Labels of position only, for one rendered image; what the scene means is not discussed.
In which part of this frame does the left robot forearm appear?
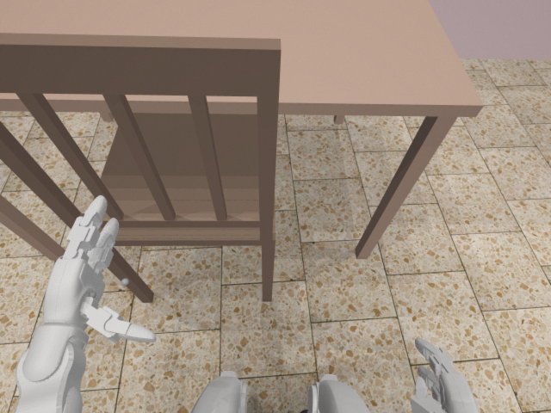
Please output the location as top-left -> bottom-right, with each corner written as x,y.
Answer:
14,323 -> 89,413

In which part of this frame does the robot left hand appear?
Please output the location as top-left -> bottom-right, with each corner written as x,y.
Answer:
43,195 -> 156,343

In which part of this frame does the robot right hand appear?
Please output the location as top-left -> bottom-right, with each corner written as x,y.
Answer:
411,337 -> 480,413

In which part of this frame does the robot right thigh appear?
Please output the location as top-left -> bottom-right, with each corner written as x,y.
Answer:
308,380 -> 370,413

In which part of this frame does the chair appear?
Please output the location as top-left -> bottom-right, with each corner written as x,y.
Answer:
0,33 -> 282,303

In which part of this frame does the left robot shin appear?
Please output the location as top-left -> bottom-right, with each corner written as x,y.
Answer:
220,371 -> 237,378

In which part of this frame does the table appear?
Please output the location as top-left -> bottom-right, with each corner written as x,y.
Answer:
0,0 -> 484,261

